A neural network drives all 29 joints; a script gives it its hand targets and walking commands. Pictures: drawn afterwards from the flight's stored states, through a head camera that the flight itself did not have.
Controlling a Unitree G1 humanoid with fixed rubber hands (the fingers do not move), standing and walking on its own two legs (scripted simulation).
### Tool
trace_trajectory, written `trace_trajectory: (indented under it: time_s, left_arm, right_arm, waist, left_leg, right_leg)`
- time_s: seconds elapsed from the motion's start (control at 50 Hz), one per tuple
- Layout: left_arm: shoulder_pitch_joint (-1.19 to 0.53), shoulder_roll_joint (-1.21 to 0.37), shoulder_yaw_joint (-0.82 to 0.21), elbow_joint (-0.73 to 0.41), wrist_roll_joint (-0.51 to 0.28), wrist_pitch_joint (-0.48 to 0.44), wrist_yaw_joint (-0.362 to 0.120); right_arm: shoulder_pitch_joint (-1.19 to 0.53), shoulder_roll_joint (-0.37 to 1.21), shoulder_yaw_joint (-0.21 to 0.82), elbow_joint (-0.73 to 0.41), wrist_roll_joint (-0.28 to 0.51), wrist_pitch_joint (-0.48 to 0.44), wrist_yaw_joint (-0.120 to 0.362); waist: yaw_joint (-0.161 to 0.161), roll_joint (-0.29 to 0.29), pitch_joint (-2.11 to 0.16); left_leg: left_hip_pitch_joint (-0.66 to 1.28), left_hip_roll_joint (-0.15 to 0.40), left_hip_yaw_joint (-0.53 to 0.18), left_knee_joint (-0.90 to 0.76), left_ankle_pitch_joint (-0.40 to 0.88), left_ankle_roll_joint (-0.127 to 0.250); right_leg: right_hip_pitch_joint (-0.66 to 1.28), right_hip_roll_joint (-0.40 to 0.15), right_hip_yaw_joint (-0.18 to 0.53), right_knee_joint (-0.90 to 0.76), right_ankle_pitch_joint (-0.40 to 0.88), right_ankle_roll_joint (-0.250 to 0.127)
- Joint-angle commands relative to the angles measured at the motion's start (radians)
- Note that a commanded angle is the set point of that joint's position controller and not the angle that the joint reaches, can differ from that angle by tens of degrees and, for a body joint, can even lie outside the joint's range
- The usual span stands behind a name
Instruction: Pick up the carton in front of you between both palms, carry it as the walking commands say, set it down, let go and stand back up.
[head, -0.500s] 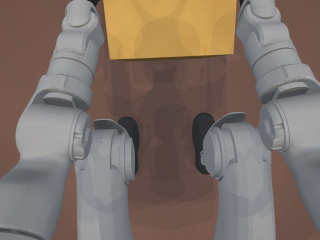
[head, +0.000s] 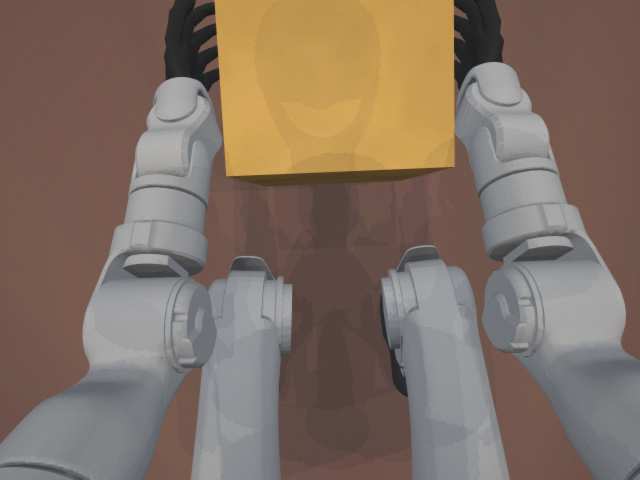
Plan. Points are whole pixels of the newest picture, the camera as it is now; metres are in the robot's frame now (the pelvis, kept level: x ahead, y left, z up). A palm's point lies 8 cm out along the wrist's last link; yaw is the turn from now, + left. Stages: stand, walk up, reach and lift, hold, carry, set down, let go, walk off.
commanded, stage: reach and lift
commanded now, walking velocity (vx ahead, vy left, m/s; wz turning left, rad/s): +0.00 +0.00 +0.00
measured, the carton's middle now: (332, 95) +0.52 -0.01 -0.16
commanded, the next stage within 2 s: none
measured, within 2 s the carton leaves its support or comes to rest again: neither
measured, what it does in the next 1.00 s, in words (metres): rises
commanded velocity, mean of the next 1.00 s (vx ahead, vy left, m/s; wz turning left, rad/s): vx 0.00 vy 0.00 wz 0.00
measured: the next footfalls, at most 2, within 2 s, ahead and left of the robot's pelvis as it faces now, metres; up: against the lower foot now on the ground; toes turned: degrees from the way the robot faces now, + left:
none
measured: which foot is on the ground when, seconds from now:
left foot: down 0.00-1.00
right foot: down 0.00-1.00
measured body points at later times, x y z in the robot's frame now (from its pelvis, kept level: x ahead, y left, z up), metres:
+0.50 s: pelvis +0.01 +0.00 +0.13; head +0.25 +0.00 +0.51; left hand +0.49 +0.14 +0.07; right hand +0.49 -0.16 +0.07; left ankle +0.11 +0.13 -0.35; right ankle +0.11 -0.13 -0.35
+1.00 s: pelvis +0.06 +0.00 +0.27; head +0.19 +0.00 +0.70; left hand +0.45 +0.14 +0.23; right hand +0.45 -0.16 +0.23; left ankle +0.11 +0.13 -0.35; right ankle +0.11 -0.13 -0.35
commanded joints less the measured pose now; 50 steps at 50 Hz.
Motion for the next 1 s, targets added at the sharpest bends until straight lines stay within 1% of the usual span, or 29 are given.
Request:
trace_trajectory:
  time_s: [0.0, 0.04, 0.1, 0.14, 0.22, 0.3, 0.42, 0.5, 0.56, 0.66, 0.84, 0.98]
  left_arm:
    - [-0.643, -1.108, -0.405, -0.147, -0.012, 0.032, -0.282]
    - [-0.618, -1.107, -0.336, -0.081, 0.046, 0.052, -0.293]
    - [-0.608, -1.108, -0.256, -0.029, 0.107, 0.065, -0.302]
    - [-0.606, -1.112, -0.229, -0.017, 0.13, 0.067, -0.306]
    - [-0.596, -1.138, -0.224, -0.02, 0.145, 0.075, -0.314]
    - [-0.562, -1.177, -0.257, -0.045, 0.137, 0.089, -0.326]
    - [-0.474, -1.235, -0.353, -0.114, 0.096, 0.104, -0.335]
    - [-0.406, -1.257, -0.413, -0.151, 0.068, 0.106, -0.336]
    - [-0.348, -1.268, -0.441, -0.164, 0.058, 0.104, -0.335]
    - [-0.245, -1.282, -0.459, -0.161, 0.06, 0.095, -0.333]
    - [-0.068, -1.287, -0.46, -0.157, 0.092, 0.07, -0.332]
    - [0.073, -1.289, -0.472, -0.167, 0.113, 0.057, -0.331]
  right_arm:
    - [-0.606, 1.125, 0.398, -0.138, 0.017, 0.038, 0.282]
    - [-0.573, 1.126, 0.327, -0.06, -0.037, 0.059, 0.295]
    - [-0.57, 1.124, 0.25, -0.006, -0.098, 0.069, 0.309]
    - [-0.572, 1.125, 0.219, 0.007, -0.122, 0.069, 0.314]
    - [-0.555, 1.143, 0.201, 0.006, -0.145, 0.076, 0.32]
    - [-0.521, 1.177, 0.228, -0.025, -0.14, 0.09, 0.328]
    - [-0.449, 1.241, 0.332, -0.105, -0.091, 0.105, 0.337]
    - [-0.382, 1.268, 0.395, -0.144, -0.064, 0.109, 0.335]
    - [-0.322, 1.281, 0.422, -0.154, -0.057, 0.107, 0.33]
    - [-0.219, 1.296, 0.435, -0.15, -0.066, 0.098, 0.323]
    - [-0.044, 1.314, 0.437, -0.144, -0.095, 0.072, 0.315]
    - [0.098, 1.312, 0.45, -0.159, -0.115, 0.059, 0.313]
  waist:
    - [-0.005, -0.025, -1.229]
    - [-0.002, -0.017, -1.102]
    - [0.001, -0.016, -1.057]
    - [0.002, -0.013, -1.074]
    - [-0.007, -0.008, -1.129]
    - [-0.01, -0.004, -1.198]
    - [-0.004, -0.01, -1.274]
    - [-0.002, -0.016, -1.267]
    - [-0.001, -0.017, -1.231]
    - [-0.002, -0.016, -1.145]
    - [0.001, -0.015, -0.998]
    - [0.001, -0.015, -0.889]
  left_leg:
    - [0.6, -0.079, 0.173, -0.264, 0.22, 0.052]
    - [0.555, -0.078, 0.166, -0.316, 0.139, 0.058]
    - [0.562, -0.078, 0.159, -0.381, 0.101, 0.062]
    - [0.586, -0.08, 0.157, -0.417, 0.1, 0.062]
    - [0.654, -0.081, 0.154, -0.482, 0.096, 0.06]
    - [0.739, -0.081, 0.15, -0.539, 0.12, 0.056]
    - [0.876, -0.083, 0.14, -0.612, 0.211, 0.048]
    - [0.948, -0.084, 0.129, -0.665, 0.248, 0.043]
    - [0.996, -0.084, 0.119, -0.71, 0.258, 0.042]
    - [1.075, -0.083, 0.098, -0.8, 0.265, 0.042]
    - [1.246, -0.069, 0.056, -0.977, 0.295, 0.054]
    - [1.414, -0.052, 0.023, -1.129, 0.347, 0.063]
  right_leg:
    - [0.645, 0.077, -0.167, -0.278, 0.239, -0.041]
    - [0.583, 0.077, -0.166, -0.327, 0.151, -0.048]
    - [0.571, 0.082, -0.165, -0.388, 0.107, -0.054]
    - [0.595, 0.084, -0.164, -0.422, 0.107, -0.055]
    - [0.66, 0.087, -0.159, -0.488, 0.108, -0.056]
    - [0.744, 0.088, -0.155, -0.544, 0.133, -0.054]
    - [0.881, 0.091, -0.149, -0.614, 0.221, -0.043]
    - [0.97, 0.093, -0.139, -0.664, 0.262, -0.038]
    - [1.026, 0.093, -0.129, -0.709, 0.276, -0.037]
    - [1.112, 0.092, -0.11, -0.799, 0.284, -0.039]
    - [1.306, 0.079, -0.064, -0.978, 0.317, -0.046]
    - [1.468, 0.063, -0.033, -1.13, 0.364, -0.053]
